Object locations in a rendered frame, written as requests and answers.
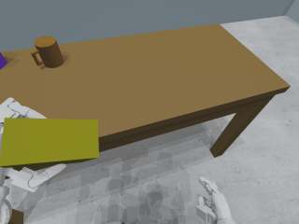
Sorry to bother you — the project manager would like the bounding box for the robot left hand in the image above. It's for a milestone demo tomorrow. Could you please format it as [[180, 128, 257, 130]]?
[[0, 97, 66, 192]]

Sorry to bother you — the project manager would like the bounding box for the robot left forearm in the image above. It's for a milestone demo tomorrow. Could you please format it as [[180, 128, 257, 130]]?
[[0, 186, 12, 224]]

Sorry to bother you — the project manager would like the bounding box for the robot right hand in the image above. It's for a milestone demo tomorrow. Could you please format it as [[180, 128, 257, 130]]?
[[196, 176, 233, 224]]

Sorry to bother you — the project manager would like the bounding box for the sponge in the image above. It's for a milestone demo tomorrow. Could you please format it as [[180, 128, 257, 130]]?
[[0, 118, 99, 169]]

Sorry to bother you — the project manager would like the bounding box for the table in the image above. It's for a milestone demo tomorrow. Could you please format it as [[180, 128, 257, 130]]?
[[0, 23, 290, 224]]

